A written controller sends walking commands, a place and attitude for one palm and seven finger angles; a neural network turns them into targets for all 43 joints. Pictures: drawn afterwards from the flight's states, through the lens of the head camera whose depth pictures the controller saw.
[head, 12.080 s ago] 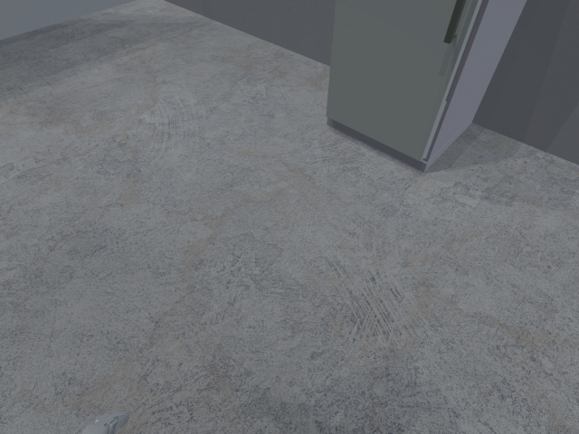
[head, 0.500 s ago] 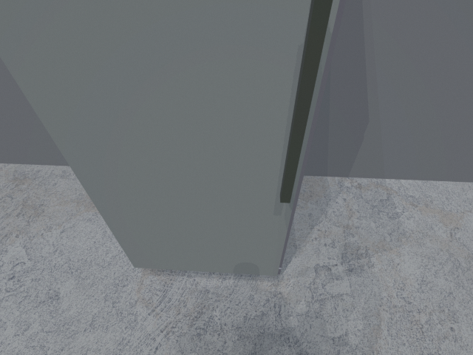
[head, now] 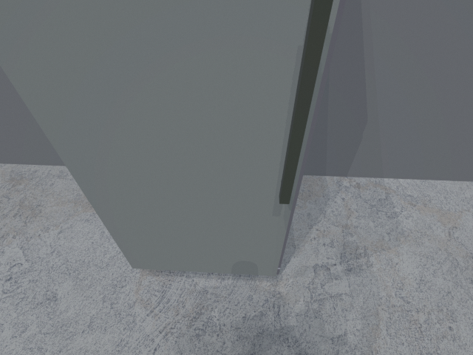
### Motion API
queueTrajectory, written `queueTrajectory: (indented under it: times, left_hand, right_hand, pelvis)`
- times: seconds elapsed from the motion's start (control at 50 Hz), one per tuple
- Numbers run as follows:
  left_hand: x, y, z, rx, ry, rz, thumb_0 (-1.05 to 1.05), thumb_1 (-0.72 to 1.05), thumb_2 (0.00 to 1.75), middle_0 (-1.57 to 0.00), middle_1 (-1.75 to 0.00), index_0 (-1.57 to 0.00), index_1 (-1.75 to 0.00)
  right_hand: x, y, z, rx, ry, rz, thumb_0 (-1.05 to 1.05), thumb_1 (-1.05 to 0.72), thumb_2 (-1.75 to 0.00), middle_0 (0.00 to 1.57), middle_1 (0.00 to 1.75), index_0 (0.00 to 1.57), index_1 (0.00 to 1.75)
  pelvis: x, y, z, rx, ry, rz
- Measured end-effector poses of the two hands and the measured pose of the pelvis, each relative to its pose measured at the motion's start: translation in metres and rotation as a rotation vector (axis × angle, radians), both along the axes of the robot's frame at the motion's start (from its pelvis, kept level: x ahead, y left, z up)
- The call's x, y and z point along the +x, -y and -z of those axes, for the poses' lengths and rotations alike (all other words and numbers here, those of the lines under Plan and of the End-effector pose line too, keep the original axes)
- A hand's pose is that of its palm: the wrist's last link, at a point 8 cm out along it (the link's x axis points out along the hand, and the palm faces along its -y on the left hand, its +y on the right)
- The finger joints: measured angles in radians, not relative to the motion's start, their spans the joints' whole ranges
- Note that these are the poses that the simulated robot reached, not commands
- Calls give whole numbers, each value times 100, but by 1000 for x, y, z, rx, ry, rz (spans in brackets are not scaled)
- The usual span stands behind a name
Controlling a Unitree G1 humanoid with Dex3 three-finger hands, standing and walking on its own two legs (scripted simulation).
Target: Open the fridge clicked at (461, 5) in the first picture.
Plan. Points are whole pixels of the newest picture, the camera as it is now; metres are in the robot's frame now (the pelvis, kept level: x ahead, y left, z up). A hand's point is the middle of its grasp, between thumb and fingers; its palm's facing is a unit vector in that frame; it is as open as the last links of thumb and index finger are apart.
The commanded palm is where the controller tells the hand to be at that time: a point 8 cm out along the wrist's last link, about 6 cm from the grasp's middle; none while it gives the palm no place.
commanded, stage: look again from close up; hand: right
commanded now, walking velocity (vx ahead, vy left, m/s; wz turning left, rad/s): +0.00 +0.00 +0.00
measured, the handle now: (297, 118) +0.51 -0.09 +0.14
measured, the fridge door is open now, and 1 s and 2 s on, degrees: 0 0 0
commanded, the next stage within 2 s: raise the hand to about handle height in 0.78 s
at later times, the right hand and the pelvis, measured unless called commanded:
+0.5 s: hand out of the picture -0.02 -0.17 -0.18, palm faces +0.03 +0.98 -0.18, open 7.4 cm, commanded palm none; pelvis +0.00 +0.00 +0.00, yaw +0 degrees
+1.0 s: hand out of the picture +0.12 -0.19 -0.10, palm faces +0.22 +0.96 -0.19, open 7.5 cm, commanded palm +0.10 -0.23 -0.06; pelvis +0.00 +0.00 -0.01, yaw +0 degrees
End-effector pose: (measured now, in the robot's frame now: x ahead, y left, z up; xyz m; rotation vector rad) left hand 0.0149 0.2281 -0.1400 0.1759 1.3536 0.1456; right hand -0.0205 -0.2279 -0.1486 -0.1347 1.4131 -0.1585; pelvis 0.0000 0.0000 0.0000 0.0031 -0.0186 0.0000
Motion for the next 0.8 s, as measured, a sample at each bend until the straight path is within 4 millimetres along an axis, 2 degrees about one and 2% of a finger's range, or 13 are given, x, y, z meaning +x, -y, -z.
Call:
queueTrajectory:
  times: [0.8]
  left_hand:
    - [8,-5,0,3,1,1,0,92,90,-20,-29,-20,-30]
  right_hand:
    - [3,-8,1,8,-7,5,0,-90,-90,20,30,20,30]
  pelvis:
    - [6,-5,0,-1,-2,-1]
